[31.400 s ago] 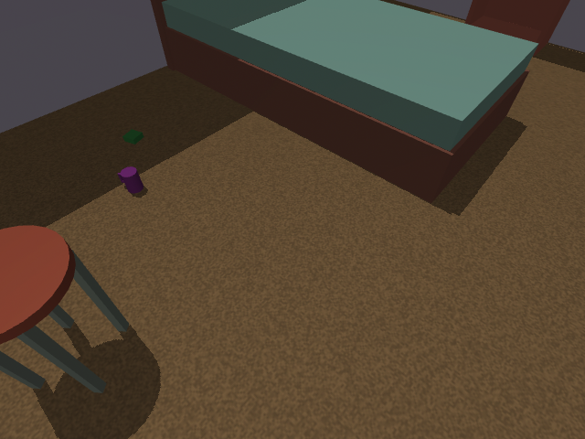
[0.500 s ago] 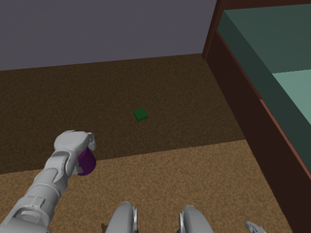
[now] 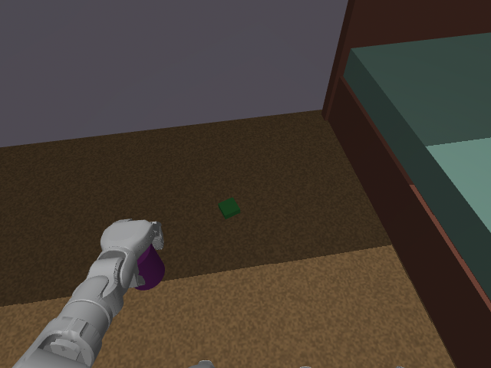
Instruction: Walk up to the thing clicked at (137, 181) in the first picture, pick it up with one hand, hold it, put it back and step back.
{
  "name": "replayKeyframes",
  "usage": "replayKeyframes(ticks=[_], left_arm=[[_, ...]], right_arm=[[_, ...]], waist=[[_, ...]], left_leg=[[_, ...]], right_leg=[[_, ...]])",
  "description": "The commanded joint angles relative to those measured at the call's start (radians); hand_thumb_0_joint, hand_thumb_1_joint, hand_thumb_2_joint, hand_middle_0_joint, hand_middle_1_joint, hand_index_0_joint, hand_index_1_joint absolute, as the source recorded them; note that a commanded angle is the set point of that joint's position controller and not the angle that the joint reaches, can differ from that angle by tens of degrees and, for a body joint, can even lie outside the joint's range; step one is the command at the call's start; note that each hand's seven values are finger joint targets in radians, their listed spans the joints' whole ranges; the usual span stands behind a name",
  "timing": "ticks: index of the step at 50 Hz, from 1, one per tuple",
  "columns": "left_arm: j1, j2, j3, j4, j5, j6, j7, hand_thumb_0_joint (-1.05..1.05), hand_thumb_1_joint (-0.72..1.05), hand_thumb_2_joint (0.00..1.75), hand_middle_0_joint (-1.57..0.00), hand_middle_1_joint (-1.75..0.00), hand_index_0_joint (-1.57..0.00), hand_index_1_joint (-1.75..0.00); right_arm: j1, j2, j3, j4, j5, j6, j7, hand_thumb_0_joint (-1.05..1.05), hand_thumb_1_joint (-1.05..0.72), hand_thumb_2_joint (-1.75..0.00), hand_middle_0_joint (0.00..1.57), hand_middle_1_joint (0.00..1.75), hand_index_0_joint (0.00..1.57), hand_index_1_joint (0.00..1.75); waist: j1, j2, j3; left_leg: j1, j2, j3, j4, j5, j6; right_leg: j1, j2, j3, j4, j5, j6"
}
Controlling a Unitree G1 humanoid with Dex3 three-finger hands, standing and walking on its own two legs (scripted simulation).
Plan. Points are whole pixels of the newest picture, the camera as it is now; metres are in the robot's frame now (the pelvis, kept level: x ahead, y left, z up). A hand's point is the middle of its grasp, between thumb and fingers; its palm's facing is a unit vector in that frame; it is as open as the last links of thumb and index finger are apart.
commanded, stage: hold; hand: left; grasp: from above
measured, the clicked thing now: (135, 256) +0.35 +0.25 -0.11
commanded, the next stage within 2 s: crouch in 1.90 s
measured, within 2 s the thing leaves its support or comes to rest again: neither
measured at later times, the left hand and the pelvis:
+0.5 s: hand (133, 241) +0.34 +0.22 -0.03, palm faces -0.45 -0.06 -0.89, open 9.6 cm; pelvis +0.03 +0.00 +0.02, yaw +0 degrees
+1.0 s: hand (130, 253) +0.31 +0.21 -0.01, palm faces -0.45 -0.06 -0.89, open 9.6 cm; pelvis +0.01 -0.01 +0.03, yaw -1 degrees
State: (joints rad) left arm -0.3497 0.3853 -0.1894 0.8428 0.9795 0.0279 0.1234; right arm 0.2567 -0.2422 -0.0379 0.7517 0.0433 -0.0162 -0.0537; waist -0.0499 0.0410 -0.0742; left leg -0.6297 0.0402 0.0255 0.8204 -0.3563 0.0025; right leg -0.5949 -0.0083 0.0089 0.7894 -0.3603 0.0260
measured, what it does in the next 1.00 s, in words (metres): stands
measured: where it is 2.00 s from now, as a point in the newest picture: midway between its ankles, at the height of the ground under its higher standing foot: outside the picture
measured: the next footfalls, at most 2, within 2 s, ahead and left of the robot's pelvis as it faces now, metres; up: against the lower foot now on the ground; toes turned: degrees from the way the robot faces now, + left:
none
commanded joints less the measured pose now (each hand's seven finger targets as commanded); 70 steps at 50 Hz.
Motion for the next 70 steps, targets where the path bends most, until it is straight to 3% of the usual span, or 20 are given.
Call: replayKeyframes(ticks=[1,4,7,10,11,15,16,18,22,25,29,32,44,53,57,60,62,66,68,70], left_arm=[[-0.297,0.204,0.074,-0.185,0.004,0.000,0.036,0.00,0.49,1.00,-0.80,-1.05,-0.84,-1.01],[-0.302,0.221,0.081,-0.186,0.010,-0.004,0.023,0.00,0.47,0.97,-0.79,-1.04,-0.83,-1.00],[-0.323,0.216,0.072,-0.243,0.011,-0.011,0.002,0.00,0.47,1.01,-0.79,-1.05,-0.83,-1.01],[-0.274,0.195,0.065,-0.205,0.015,-0.006,-0.014,0.00,0.46,1.00,-0.78,-1.06,-0.82,-1.02],[-0.302,0.221,0.081,-0.251,0.010,-0.010,-0.017,0.00,0.47,0.99,-0.78,-1.06,-0.82,-1.01],[-0.269,0.222,0.078,-0.254,0.013,-0.014,-0.046,0.00,0.46,1.01,-0.78,-1.06,-0.82,-1.02],[-0.236,0.191,0.064,-0.221,0.017,-0.011,-0.051,0.00,0.46,1.00,-0.78,-1.05,-0.82,-1.01],[-0.282,0.226,0.082,-0.300,0.010,-0.016,-0.057,0.00,0.47,1.00,-0.78,-1.05,-0.82,-1.01],[-0.242,0.200,0.065,-0.267,0.014,-0.010,-0.072,0.00,0.47,1.00,-0.77,-1.06,-0.82,-1.02],[-0.249,0.236,0.091,-0.321,0.013,-0.013,-0.083,0.00,0.48,1.01,-0.77,-1.08,-0.82,-1.03],[-0.242,0.212,0.070,-0.332,0.010,-0.009,-0.094,0.00,0.49,1.02,-0.79,-1.08,-0.83,-1.03],[-0.247,0.239,0.090,-0.353,0.012,-0.011,-0.103,0.00,0.49,1.00,-0.78,-1.07,-0.83,-1.02],[-0.224,0.225,0.080,-0.372,0.004,-0.016,-0.121,0.00,0.45,0.96,-0.75,-1.08,-0.80,-1.03],[-0.253,0.234,0.086,-0.431,0.002,-0.022,-0.119,0.00,0.42,0.98,-0.73,-1.08,-0.78,-1.03],[-0.223,0.213,0.069,-0.404,-0.002,-0.011,-0.127,0.00,0.43,0.98,-0.74,-1.08,-0.79,-1.03],[-0.213,0.236,0.088,-0.411,-0.002,-0.011,-0.138,0.00,0.41,0.97,-0.72,-1.08,-0.77,-1.03],[-0.202,0.209,0.062,-0.417,-0.004,-0.011,-0.151,0.00,0.41,0.97,-0.72,-1.08,-0.77,-1.03],[-0.197,0.234,0.090,-0.407,-0.005,-0.014,-0.150,0.00,0.40,0.99,-0.73,-1.07,-0.77,-1.03],[-0.193,0.221,0.076,-0.418,-0.006,-0.019,-0.154,0.00,0.40,0.99,-0.73,-1.07,-0.77,-1.02],[-0.245,0.249,0.092,-0.440,0.000,-0.027,-0.150,0.00,0.39,1.00,-0.73,-1.07,-0.77,-1.03]], right_arm=[[0.003,-0.148,-0.050,-0.104,0.004,-0.027,-0.008,0.00,-0.90,-0.90,0.20,0.30,0.20,0.30],[-0.001,-0.153,-0.055,-0.103,0.005,-0.024,-0.007,0.00,-0.90,-0.90,0.20,0.30,0.20,0.30],[-0.009,-0.151,-0.055,-0.110,0.008,-0.019,-0.006,0.00,-0.90,-0.90,0.20,0.30,0.20,0.30],[-0.009,-0.148,-0.055,-0.113,0.009,-0.014,-0.004,0.00,-0.90,-0.90,0.20,0.30,0.20,0.30],[-0.006,-0.152,-0.058,-0.115,0.009,-0.013,-0.003,0.00,-0.89,-0.90,0.20,0.30,0.20,0.30],[-0.019,-0.153,-0.058,-0.131,0.013,-0.003,-0.003,0.00,-0.90,-0.90,0.20,0.30,0.20,0.30],[-0.024,-0.148,-0.057,-0.133,0.012,-0.001,-0.002,0.00,-0.90,-0.90,0.20,0.30,0.20,0.30],[-0.024,-0.155,-0.061,-0.139,0.013,0.003,-0.002,0.00,-0.90,-0.90,0.20,0.30,0.20,0.30],[-0.034,-0.149,-0.055,-0.155,0.014,0.012,0.000,0.00,-0.90,-0.90,0.20,0.30,0.20,0.30],[-0.049,-0.152,-0.060,-0.165,0.016,0.019,-0.001,0.00,-0.90,-0.90,0.20,0.30,0.20,0.30],[-0.055,-0.152,-0.057,-0.168,0.016,0.026,-0.001,0.00,-0.90,-0.90,0.20,0.30,0.20,0.30],[-0.068,-0.151,-0.052,-0.176,0.017,0.032,-0.002,0.00,-0.90,-0.90,0.20,0.30,0.20,0.30],[-0.122,-0.144,-0.037,-0.208,0.024,0.040,-0.008,0.00,-0.91,-0.90,0.20,0.30,0.20,0.30],[-0.145,-0.138,-0.032,-0.207,0.027,0.037,-0.016,0.00,-0.91,-0.90,0.20,0.30,0.20,0.30],[-0.153,-0.137,-0.030,-0.206,0.029,0.036,-0.017,0.00,-0.91,-0.90,0.20,0.30,0.20,0.30],[-0.163,-0.134,-0.027,-0.209,0.030,0.038,-0.018,0.00,-0.91,-0.90,0.20,0.30,0.20,0.30],[-0.165,-0.134,-0.026,-0.215,0.031,0.038,-0.018,0.00,-0.91,-0.90,0.20,0.30,0.20,0.30],[-0.169,-0.133,-0.023,-0.218,0.031,0.039,-0.020,0.00,-0.91,-0.90,0.20,0.30,0.20,0.30],[-0.171,-0.135,-0.023,-0.218,0.030,0.038,-0.019,0.00,-0.91,-0.90,0.20,0.30,0.20,0.30],[-0.166,-0.132,-0.023,-0.215,0.030,0.038,-0.022,0.00,-0.91,-0.90,0.20,0.30,0.20,0.30]], waist=[[0.003,-0.008,-0.287],[0.006,0.003,-0.279],[0.017,0.014,-0.296],[0.017,-0.019,-0.272],[0.020,-0.004,-0.296],[0.029,-0.015,-0.270],[0.025,-0.027,-0.256],[0.035,-0.008,-0.294],[0.029,-0.032,-0.232],[0.045,-0.017,-0.270],[0.033,-0.035,-0.259],[0.046,-0.021,-0.248],[0.053,-0.033,-0.179],[0.058,-0.027,-0.195],[0.055,-0.037,-0.171],[0.072,-0.033,-0.159],[0.060,-0.037,-0.158],[0.068,-0.026,-0.141],[0.066,-0.041,-0.156],[0.065,-0.008,-0.176]], left_leg=[[0.255,-0.043,-0.007,-0.153,0.222,-0.001],[0.287,-0.038,-0.011,-0.179,0.234,-0.006],[0.324,-0.040,-0.006,-0.193,0.282,-0.006],[0.320,-0.044,-0.003,-0.196,0.329,-0.002],[0.338,-0.042,-0.001,-0.201,0.346,-0.004],[0.357,-0.042,0.003,-0.220,0.372,-0.004],[0.355,-0.044,0.004,-0.218,0.383,0.000],[0.392,-0.041,0.004,-0.225,0.418,-0.002],[0.376,-0.042,0.007,-0.248,0.389,0.003],[0.412,-0.044,0.013,-0.256,0.416,0.006],[0.431,-0.043,0.016,-0.266,0.427,0.013],[0.435,-0.045,0.020,-0.285,0.408,0.011],[0.429,-0.051,0.022,-0.352,0.255,0.014],[0.465,-0.050,0.022,-0.368,0.255,0.013],[0.466,-0.046,0.021,-0.380,0.261,0.012],[0.456,-0.048,0.022,-0.393,0.235,0.012],[0.468,-0.045,0.022,-0.396,0.237,0.013],[0.459,-0.046,0.021,-0.402,0.235,0.012],[0.471,-0.044,0.017,-0.401,0.247,0.012],[0.487,-0.046,0.021,-0.396,0.277,0.011]], right_leg=[[0.139,0.044,0.004,-0.159,0.212,-0.032],[0.147,0.049,-0.006,-0.171,0.204,-0.038],[0.182,0.049,-0.003,-0.183,0.249,-0.036],[0.210,0.048,0.002,-0.192,0.302,-0.033],[0.222,0.049,0.000,-0.190,0.311,-0.035],[0.245,0.049,0.000,-0.205,0.330,-0.035],[0.241,0.049,0.001,-0.208,0.348,-0.032],[0.264,0.050,-0.001,-0.211,0.368,-0.033],[0.265,0.048,-0.003,-0.235,0.352,-0.033],[0.294,0.044,0.001,-0.241,0.379,-0.029],[0.299,0.044,-0.001,-0.255,0.396,-0.026],[0.313,0.042,-0.002,-0.269,0.374,-0.029],[0.313,0.035,0.006,-0.336,0.225,-0.031],[0.326,0.034,0.007,-0.355,0.219,-0.029],[0.326,0.037,0.002,-0.360,0.223,-0.031],[0.336,0.035,0.001,-0.372,0.194,-0.033],[0.331,0.036,0.003,-0.372,0.196,-0.033],[0.332,0.034,0.002,-0.378,0.194,-0.033],[0.343,0.036,0.001,-0.371,0.205,-0.034],[0.342,0.036,0.001,-0.368,0.233,-0.034]])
